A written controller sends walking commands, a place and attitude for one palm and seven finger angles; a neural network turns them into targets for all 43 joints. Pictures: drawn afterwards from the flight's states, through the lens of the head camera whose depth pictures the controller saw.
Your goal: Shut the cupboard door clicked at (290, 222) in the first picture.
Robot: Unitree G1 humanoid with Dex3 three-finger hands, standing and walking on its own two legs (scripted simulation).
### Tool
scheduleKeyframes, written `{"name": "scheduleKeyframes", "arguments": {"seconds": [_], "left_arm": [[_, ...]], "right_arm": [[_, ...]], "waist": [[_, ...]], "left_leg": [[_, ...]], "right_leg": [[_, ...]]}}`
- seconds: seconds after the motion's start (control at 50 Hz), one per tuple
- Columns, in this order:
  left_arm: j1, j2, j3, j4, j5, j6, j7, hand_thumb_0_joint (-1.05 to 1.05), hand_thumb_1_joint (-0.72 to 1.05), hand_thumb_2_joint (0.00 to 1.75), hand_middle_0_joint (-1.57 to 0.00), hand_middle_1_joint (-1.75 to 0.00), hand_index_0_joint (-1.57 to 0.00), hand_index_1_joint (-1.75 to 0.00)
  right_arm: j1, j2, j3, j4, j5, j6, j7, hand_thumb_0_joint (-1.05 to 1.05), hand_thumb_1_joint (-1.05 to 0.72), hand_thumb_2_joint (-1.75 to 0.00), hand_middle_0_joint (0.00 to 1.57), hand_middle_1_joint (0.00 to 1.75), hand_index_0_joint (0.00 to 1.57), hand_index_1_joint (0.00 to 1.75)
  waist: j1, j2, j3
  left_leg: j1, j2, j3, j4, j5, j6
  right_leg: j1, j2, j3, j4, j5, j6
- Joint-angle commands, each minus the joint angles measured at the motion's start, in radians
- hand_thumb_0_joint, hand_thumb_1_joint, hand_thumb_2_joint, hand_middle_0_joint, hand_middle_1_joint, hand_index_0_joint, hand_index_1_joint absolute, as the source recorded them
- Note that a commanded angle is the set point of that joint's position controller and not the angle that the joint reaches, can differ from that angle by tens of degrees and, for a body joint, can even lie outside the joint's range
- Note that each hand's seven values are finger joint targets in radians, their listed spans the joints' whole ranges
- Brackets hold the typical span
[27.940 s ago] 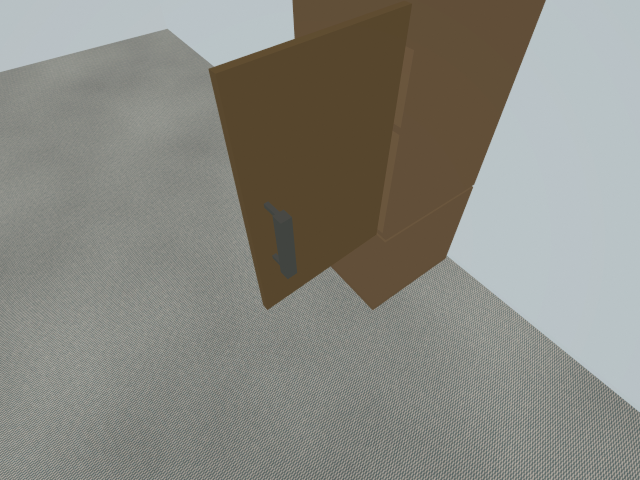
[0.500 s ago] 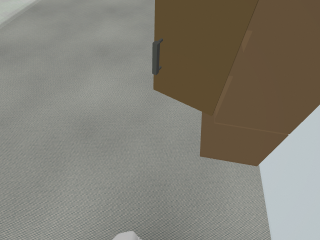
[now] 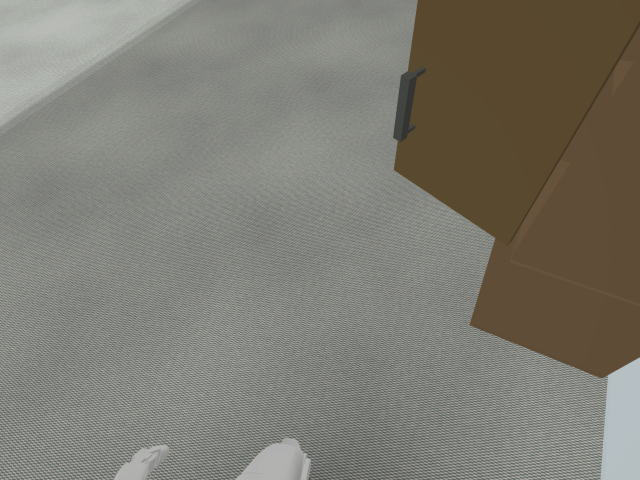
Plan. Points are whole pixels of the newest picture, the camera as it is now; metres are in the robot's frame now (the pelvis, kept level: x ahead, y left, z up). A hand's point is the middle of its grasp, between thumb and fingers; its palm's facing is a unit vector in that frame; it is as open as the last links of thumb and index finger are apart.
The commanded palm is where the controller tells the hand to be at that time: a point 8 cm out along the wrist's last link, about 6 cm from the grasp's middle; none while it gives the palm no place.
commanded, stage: walk to a spot facing it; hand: left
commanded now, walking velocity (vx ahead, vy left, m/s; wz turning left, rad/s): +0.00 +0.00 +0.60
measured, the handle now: (410, 105) +0.90 -0.17 -0.09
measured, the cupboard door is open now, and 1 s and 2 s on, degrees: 68 68 68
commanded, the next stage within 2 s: turn to face it in 1.50 s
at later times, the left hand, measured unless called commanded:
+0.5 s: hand out of the picture -0.01 +0.22 -0.16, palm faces +0.37 -0.89 -0.27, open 7.4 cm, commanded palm none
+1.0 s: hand out of the picture -0.02 +0.11 -0.15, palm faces +0.68 -0.70 -0.21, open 7.4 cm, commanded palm none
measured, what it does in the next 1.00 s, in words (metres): walks ahead, turning left: left foot, then right foot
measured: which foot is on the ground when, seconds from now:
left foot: up 0.00-0.30, down 0.32-0.64, up 0.66-1.00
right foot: down 0.00-0.32, up 0.34-0.62, down 0.64-1.00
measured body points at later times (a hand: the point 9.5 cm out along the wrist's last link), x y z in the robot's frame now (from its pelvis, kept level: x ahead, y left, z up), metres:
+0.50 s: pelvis +0.01 -0.01 +0.00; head +0.05 +0.01 +0.45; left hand -0.03 +0.26 -0.14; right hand +0.21 -0.20 -0.13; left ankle -0.02 +0.11 -0.73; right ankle +0.04 -0.14 -0.68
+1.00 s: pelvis +0.11 -0.01 +0.01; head +0.15 +0.01 +0.46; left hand -0.06 +0.15 -0.13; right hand +0.33 -0.13 -0.14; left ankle +0.08 +0.14 -0.67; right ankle +0.09 -0.12 -0.73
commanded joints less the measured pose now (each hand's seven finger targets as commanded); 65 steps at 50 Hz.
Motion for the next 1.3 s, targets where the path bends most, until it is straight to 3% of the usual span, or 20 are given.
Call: {"name": "scheduleKeyframes", "arguments": {"seconds": [0.0,0.14,0.24,0.26,0.3,0.32,0.4,0.52,0.58,0.62,0.66,0.7,0.76,0.98,1.08,1.1,1.12,1.14,1.18,1.28], "left_arm": [[-0.056,0.139,0.033,-0.088,-0.008,-0.035,0.017,0.0,0.9,0.9,-0.2,-0.3,-0.2,-0.3],[0.172,0.188,0.055,-0.022,-0.004,-0.038,0.018,0.0,0.9,0.9,-0.2,-0.3,-0.2,-0.3],[0.158,0.208,0.067,-0.018,-0.005,-0.037,0.011,0.0,0.9,0.9,-0.2,-0.3,-0.2,-0.3],[0.149,0.202,0.066,-0.026,-0.013,-0.035,0.009,0.0,0.9,0.9,-0.2,-0.3,-0.2,-0.3],[0.084,0.091,0.024,-0.099,-0.02,-0.025,0.003,0.0,0.9,0.9,-0.2,-0.3,-0.2,-0.3],[0.043,0.123,0.028,-0.114,-0.011,-0.013,0.008,0.0,0.9,0.9,-0.2,-0.3,-0.2,-0.3],[0.029,0.114,0.041,-0.077,-0.013,0.003,-0.008,0.0,0.9,0.9,-0.2,-0.3,-0.2,-0.3],[0.069,0.101,0.038,-0.066,-0.007,-0.014,-0.04,0.0,0.9,0.9,-0.2,-0.3,-0.2,-0.3],[0.245,0.123,0.052,-0.012,0.001,-0.035,-0.045,0.0,0.9,0.9,-0.2,-0.3,-0.2,-0.3],[0.346,0.266,0.07,-0.007,0.012,-0.05,-0.019,0.0,0.9,0.9,-0.2,-0.3,-0.2,-0.3],[0.183,0.217,0.066,-0.048,-0.003,-0.064,-0.007,0.0,0.9,0.9,-0.2,-0.3,-0.2,-0.3],[0.104,0.149,0.045,-0.048,-0.006,-0.079,-0.009,0.0,0.9,0.9,-0.2,-0.3,-0.2,-0.3],[0.162,0.109,0.036,-0.012,-0.008,-0.099,-0.01,0.0,0.9,0.9,-0.2,-0.3,-0.2,-0.3],[0.354,0.096,0.029,0.105,0.0,-0.107,0.0,0.0,0.9,0.9,-0.2,-0.3,-0.2,-0.3],[0.282,0.162,0.042,0.094,-0.01,-0.105,-0.008,0.0,0.9,0.9,-0.2,-0.3,-0.2,-0.3],[0.259,0.164,0.04,0.079,-0.018,-0.105,-0.015,0.0,0.9,0.9,-0.2,-0.3,-0.2,-0.3],[0.257,0.106,0.034,0.035,-0.025,-0.101,-0.034,0.0,0.9,0.9,-0.2,-0.3,-0.2,-0.3],[0.116,0.105,0.022,-0.039,-0.022,-0.092,-0.035,0.0,0.9,0.9,-0.2,-0.3,-0.2,-0.3],[0.054,0.087,0.034,-0.057,-0.017,-0.084,-0.022,0.0,0.9,0.9,-0.2,-0.3,-0.2,-0.3],[0.188,0.05,0.042,0.032,0.002,-0.038,-0.036,0.0,0.9,0.9,-0.2,-0.3,-0.2,-0.3]], "right_arm": [[0.02,-0.055,-0.008,-0.082,0.003,-0.022,0.014,0.0,-0.9,-0.9,0.2,0.3,0.2,0.3],[-0.129,-0.018,0.028,-0.137,0.014,-0.03,0.021,0.0,-0.9,-0.9,0.2,0.3,0.2,0.3],[-0.066,-0.042,0.026,-0.125,0.015,-0.044,0.018,0.0,-0.9,-0.9,0.2,0.3,0.2,0.3],[0.011,-0.079,0.017,-0.103,0.009,-0.052,0.017,0.0,-0.9,-0.9,0.2,0.3,0.2,0.3],[0.142,-0.25,-0.027,-0.071,0.011,-0.055,-0.002,0.0,-0.9,-0.9,0.2,0.3,0.2,0.3],[0.161,-0.229,-0.018,-0.053,0.01,-0.046,-0.007,0.0,-0.9,-0.9,0.2,0.3,0.2,0.3],[-0.02,-0.16,0.008,-0.112,-0.001,-0.051,-0.027,0.0,-0.9,-0.9,0.2,0.3,0.2,0.3],[-0.048,-0.188,-0.001,-0.123,-0.008,-0.054,-0.011,0.0,-0.9,-0.9,0.2,0.3,0.2,0.3],[-0.106,-0.154,0.0,-0.139,0.001,-0.053,-0.01,0.0,-0.9,-0.9,0.2,0.3,0.2,0.3],[-0.142,-0.024,0.027,-0.19,0.014,-0.068,-0.002,0.0,-0.9,-0.9,0.2,0.3,0.2,0.3],[-0.106,-0.084,0.008,-0.176,-0.003,-0.06,0.011,0.0,-0.9,-0.9,0.2,0.3,0.2,0.3],[-0.081,-0.065,0.005,-0.127,-0.008,-0.055,0.026,0.0,-0.9,-0.9,0.2,0.3,0.2,0.3],[-0.046,-0.009,0.021,-0.094,0.002,-0.055,0.042,0.0,-0.9,-0.9,0.2,0.3,0.2,0.3],[-0.242,0.034,0.052,-0.134,0.002,-0.067,0.057,0.0,-0.9,-0.9,0.2,0.3,0.2,0.3],[-0.016,-0.023,0.032,-0.088,-0.006,-0.088,0.04,0.0,-0.9,-0.9,0.2,0.3,0.2,0.3],[0.127,-0.076,0.014,-0.055,-0.009,-0.092,0.031,0.0,-0.9,-0.9,0.2,0.3,0.2,0.3],[0.24,-0.211,-0.02,-0.034,-0.015,-0.1,0.018,0.0,-0.9,-0.9,0.2,0.3,0.2,0.3],[0.312,-0.275,-0.027,-0.019,0.007,-0.099,0.001,0.0,-0.9,-0.9,0.2,0.3,0.2,0.3],[0.209,-0.217,-0.006,-0.033,0.01,-0.108,-0.012,0.0,-0.9,-0.9,0.2,0.3,0.2,0.3],[0.027,-0.094,0.036,-0.067,0.01,-0.136,-0.019,0.0,-0.9,-0.9,0.2,0.3,0.2,0.3]], "waist": [[-0.033,-0.229,-0.015],[0.076,-0.248,-0.108],[0.037,-0.246,-0.145],[-0.009,-0.171,-0.185],[-0.08,0.278,-0.241],[-0.083,0.148,-0.226],[-0.015,0.137,-0.082],[0.009,0.152,-0.039],[0.101,0.034,-0.046],[0.171,-0.45,-0.038],[0.062,-0.272,0.018],[0.016,-0.196,0.048],[0.019,-0.181,-0.014],[0.087,-0.207,0.032],[-0.04,-0.175,-0.108],[-0.122,-0.106,-0.196],[-0.158,0.169,-0.297],[-0.183,0.159,-0.305],[-0.109,-0.023,-0.154],[0.026,0.043,-0.037]], "left_leg": [[-0.074,0.09,0.069,0.345,-0.005,-0.024],[0.008,0.091,0.191,-0.037,-0.053,-0.024],[0.24,0.078,0.221,-0.353,0.077,0.008],[0.421,0.102,0.188,-0.461,0.279,0.026],[0.718,0.513,-0.292,-0.462,1.103,0.261],[0.656,0.51,-0.193,-0.451,0.97,0.284],[0.405,0.341,-0.124,-0.523,0.469,0.201],[0.228,0.266,-0.184,-0.601,-0.194,0.174],[-0.024,0.173,-0.14,-0.434,-0.316,0.132],[-0.292,0.005,0.077,0.18,-0.27,0.037],[-0.249,0.125,-0.012,0.393,-0.083,0.037],[-0.18,0.161,0.033,0.42,0.063,0.015],[-0.153,0.152,0.11,0.319,0.146,-0.001],[-0.155,0.161,0.232,-0.088,0.11,0.051],[0.298,0.034,0.327,-0.27,0.071,0.125],[0.57,0.071,0.258,-0.347,0.148,0.152],[0.825,0.363,-0.189,-0.404,0.223,0.273],[0.876,0.494,-0.427,-0.515,0.39,0.341],[0.615,0.485,-0.299,-0.578,0.344,0.293],[0.294,0.303,-0.101,-0.689,0.169,0.183]], "right_leg": [[0.04,-0.279,0.114,-0.231,0.345,-0.124],[0.33,-0.301,0.0,-0.091,0.793,-0.102],[0.259,-0.308,-0.065,0.044,0.774,-0.056],[0.147,-0.29,-0.109,0.176,0.683,-0.013],[-0.328,-0.089,-0.088,0.534,-0.345,0.088],[-0.309,-0.111,-0.002,0.578,-0.32,0.07],[-0.267,-0.094,0.02,0.527,-0.137,0.082],[-0.11,-0.02,-0.058,0.204,-0.095,0.074],[0.223,0.013,-0.073,-0.029,-0.037,0.071],[0.302,-0.438,0.53,-0.442,-0.494,-0.066],[0.105,-0.471,0.517,-0.494,-0.529,-0.104],[0.04,-0.382,0.258,-0.441,-0.274,-0.066],[0.18,-0.29,-0.023,-0.36,0.16,-0.039],[0.405,-0.363,-0.189,-0.276,0.622,-0.057],[0.281,-0.348,-0.303,0.076,0.883,-0.029],[0.101,-0.318,-0.311,0.311,0.695,0.002],[-0.241,-0.158,-0.276,0.649,-0.02,0.065],[-0.446,-0.098,-0.116,0.817,-0.258,0.068],[-0.443,-0.154,-0.011,0.838,-0.129,0.059],[-0.302,-0.148,0.033,0.648,0.087,0.079]]}}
